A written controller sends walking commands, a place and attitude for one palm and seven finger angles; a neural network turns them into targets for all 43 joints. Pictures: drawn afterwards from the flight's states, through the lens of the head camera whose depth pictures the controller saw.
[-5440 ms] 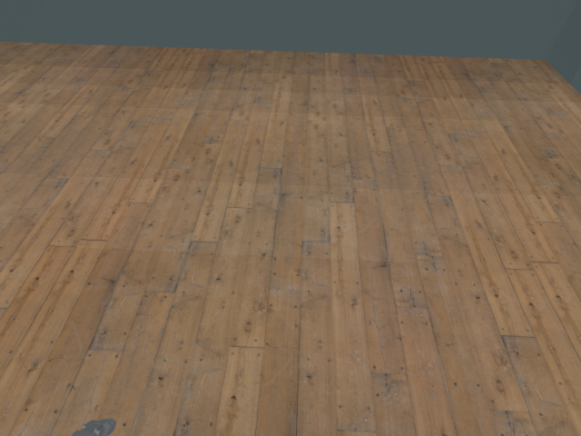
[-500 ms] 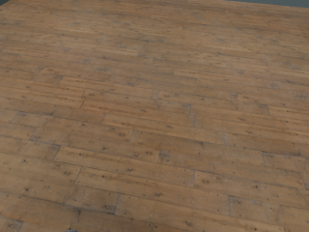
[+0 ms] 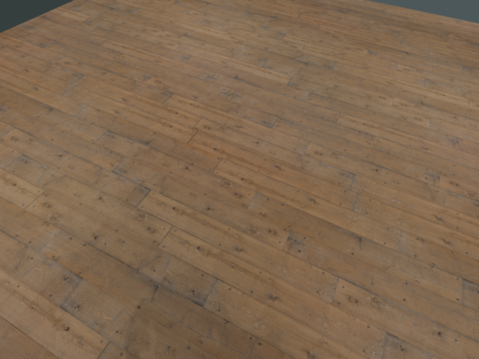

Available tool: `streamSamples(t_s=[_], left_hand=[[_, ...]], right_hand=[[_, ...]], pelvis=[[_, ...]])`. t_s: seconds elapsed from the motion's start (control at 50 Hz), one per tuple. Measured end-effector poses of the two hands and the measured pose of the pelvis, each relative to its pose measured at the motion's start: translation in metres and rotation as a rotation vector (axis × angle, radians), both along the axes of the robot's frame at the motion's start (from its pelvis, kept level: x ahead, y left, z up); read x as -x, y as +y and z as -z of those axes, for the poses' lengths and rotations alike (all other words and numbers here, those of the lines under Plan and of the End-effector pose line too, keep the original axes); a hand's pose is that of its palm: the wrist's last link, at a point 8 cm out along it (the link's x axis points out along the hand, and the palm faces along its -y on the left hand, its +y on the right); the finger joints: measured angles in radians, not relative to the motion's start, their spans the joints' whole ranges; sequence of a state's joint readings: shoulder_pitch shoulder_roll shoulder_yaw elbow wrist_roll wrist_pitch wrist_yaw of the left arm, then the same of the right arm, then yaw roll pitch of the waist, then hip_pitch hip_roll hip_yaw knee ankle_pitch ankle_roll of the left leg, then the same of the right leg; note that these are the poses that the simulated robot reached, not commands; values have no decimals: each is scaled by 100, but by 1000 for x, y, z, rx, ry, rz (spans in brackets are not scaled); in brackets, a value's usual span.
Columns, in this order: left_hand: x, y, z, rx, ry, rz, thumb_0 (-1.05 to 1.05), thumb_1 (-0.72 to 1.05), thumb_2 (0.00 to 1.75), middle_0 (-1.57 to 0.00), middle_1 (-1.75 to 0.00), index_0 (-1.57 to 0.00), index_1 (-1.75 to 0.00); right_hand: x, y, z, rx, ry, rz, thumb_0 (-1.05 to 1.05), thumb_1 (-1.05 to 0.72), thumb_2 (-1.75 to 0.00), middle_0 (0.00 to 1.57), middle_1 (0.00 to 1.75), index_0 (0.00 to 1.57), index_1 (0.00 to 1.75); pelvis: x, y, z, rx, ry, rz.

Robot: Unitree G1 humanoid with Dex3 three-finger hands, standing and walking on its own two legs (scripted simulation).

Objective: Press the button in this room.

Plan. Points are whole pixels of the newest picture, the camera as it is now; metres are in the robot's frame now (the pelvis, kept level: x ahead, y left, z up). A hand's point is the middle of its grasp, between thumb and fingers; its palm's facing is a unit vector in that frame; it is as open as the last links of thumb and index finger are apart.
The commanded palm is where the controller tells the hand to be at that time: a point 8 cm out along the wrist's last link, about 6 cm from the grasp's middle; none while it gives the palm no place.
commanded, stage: turn or walk to find it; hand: left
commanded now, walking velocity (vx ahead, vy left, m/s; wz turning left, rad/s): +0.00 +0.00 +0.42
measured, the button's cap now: out of the picture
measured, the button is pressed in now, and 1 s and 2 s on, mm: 0 0 0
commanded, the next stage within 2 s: none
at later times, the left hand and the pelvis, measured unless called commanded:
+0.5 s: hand out of the picture +0.05 +0.20 -0.14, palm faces +0.20 -0.94 -0.28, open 7.4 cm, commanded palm none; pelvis -0.02 -0.02 +0.00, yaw +11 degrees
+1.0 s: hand out of the picture -0.12 +0.20 -0.18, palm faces +0.45 -0.85 -0.26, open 7.4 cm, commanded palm none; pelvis -0.05 +0.00 +0.00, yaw +24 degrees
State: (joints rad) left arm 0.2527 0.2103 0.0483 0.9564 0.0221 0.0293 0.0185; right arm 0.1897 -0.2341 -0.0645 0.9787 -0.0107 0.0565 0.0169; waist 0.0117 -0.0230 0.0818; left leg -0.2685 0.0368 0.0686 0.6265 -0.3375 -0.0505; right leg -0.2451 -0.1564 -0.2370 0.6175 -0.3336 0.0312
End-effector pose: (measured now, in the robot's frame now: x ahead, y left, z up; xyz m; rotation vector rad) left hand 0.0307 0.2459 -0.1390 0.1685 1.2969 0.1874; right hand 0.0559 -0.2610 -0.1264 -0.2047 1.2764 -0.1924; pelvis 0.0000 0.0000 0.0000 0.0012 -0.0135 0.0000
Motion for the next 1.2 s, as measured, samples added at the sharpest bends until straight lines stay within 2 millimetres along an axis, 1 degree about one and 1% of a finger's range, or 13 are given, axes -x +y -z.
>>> streamSamples(t_s=[0.04, 0.1, 0.22, 0.34, 0.48, 0.52, 0.62, 0.74, 0.82, 0.94, 0.98, 1.08, 1.2], left_hand=[[14, 16, 9, 0, 31, -34, 1, 90, 90, -21, -30, -20, -30], [25, 31, 8, -9, 72, -60, 1, 91, 90, -20, -30, -20, -30], [21, 41, -9, -15, 16, -90, 1, 91, 90, -20, -29, -20, -30], [5, 32, -21, -32, -67, -105, 1, 91, 90, -20, -29, -20, -30], [-7, -2, -30, -69, -173, -111, 1, 91, 90, -20, -29, -20, -30], [0, -12, -34, -76, -187, -122, 1, 91, 90, -20, -29, -20, -30], [29, -30, -40, -70, -154, -184, 0, 91, 90, -20, -30, -20, -30], [67, -38, -33, -51, -96, -267, 1, 91, 90, -21, -30, -20, -30], [102, -33, -24, -37, -47, -328, 0, 91, 90, -21, -30, -20, -30], [161, -12, 3, -11, 36, -437, 1, 91, 90, -21, -30, -20, -30], [175, -6, 5, -11, 69, -455, 1, 91, 90, -20, -30, -20, -30], [180, 3, -6, -18, 50, -488, 1, 91, 90, -20, -29, -20, -30], [161, 1, -20, -50, -37, -500, 1, 91, 90, -20, -29, -20, -30]], right_hand=[[-14, 11, -2, 13, -37, -34, 0, -91, -89, 19, 30, 20, 30], [-25, 27, -12, 18, -80, -65, 0, -90, -89, 19, 30, 20, 30], [-33, 46, -20, -3, -97, -111, 0, -90, -89, 20, 30, 20, 30], [-26, 44, -12, -39, -77, -130, 0, -90, -89, 20, 30, 20, 30], [-9, 14, 15, -82, -23, -137, 0, -90, -89, 20, 30, 20, 30], [-6, 5, 19, -84, 0, -147, 0, -90, -89, 20, 30, 20, 30], [-5, -12, 15, -77, 46, -182, 0, -90, -89, 20, 30, 20, 30], [-11, -15, 9, -49, 87, -247, 0, -91, -89, 19, 30, 20, 30], [-29, 0, 6, -32, 77, -313, 0, -91, -89, 19, 30, 19, 30], [-66, 45, 2, -10, -44, -431, 0, -91, -89, 19, 30, 19, 30], [-73, 59, -4, -15, -81, -459, 0, -91, -89, 19, 30, 20, 30], [-78, 80, -14, -30, -112, -508, 0, -90, -89, 20, 30, 20, 30], [-77, 82, -9, -66, -98, -538, 0, -90, -89, 20, 30, 20, 30]], pelvis=[[2, 8, 5, -4, 2, -11], [5, 15, -1, 7, 2, -20], [9, 20, -13, 17, 7, -61], [14, 12, -14, 9, 11, -112], [21, -17, -3, -15, 15, -174], [24, -23, -3, -12, 5, -202], [25, -32, -10, -26, -3, -252], [28, -34, -13, -36, -1, -314], [33, -28, -11, -33, 2, -349], [46, -7, 4, -8, 5, -407], [50, -4, 3, -12, 2, -409], [55, -2, -7, 2, 0, -446], [56, -10, -11, -1, 3, -492]])
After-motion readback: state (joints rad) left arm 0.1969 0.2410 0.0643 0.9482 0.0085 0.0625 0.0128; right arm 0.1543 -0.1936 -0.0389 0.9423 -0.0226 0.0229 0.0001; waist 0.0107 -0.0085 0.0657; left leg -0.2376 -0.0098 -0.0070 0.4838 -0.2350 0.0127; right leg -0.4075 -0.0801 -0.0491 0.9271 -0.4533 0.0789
